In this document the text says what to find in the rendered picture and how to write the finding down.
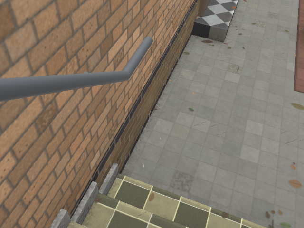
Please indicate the stairs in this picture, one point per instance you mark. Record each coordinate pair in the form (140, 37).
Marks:
(132, 203)

